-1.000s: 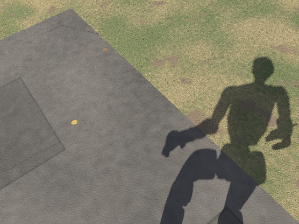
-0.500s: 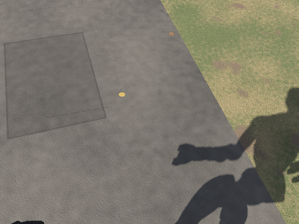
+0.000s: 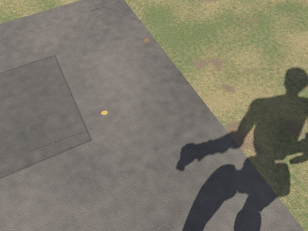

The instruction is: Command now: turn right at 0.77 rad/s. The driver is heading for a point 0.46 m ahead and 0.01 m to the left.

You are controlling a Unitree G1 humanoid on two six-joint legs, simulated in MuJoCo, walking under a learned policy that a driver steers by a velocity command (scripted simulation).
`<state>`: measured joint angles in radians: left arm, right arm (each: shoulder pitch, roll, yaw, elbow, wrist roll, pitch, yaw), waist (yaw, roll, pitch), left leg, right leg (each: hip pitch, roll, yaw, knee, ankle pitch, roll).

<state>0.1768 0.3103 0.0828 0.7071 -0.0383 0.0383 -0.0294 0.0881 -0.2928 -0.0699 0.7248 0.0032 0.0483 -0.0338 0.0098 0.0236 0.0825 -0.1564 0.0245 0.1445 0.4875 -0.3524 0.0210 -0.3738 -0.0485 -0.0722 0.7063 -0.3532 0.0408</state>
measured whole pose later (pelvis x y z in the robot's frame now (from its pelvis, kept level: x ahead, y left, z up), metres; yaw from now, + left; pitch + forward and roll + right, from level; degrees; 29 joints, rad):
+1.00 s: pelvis +0.50 +0.05 +0.01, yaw +12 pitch +2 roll +0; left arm 0.14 0.29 0.04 0.73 0.00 -0.08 -0.01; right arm 0.21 -0.26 -0.02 0.75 0.01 -0.04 -0.03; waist -0.02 -0.05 0.05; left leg -0.07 -0.13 -0.01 0.29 -0.25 0.12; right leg -0.65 -0.06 0.01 0.65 0.08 0.05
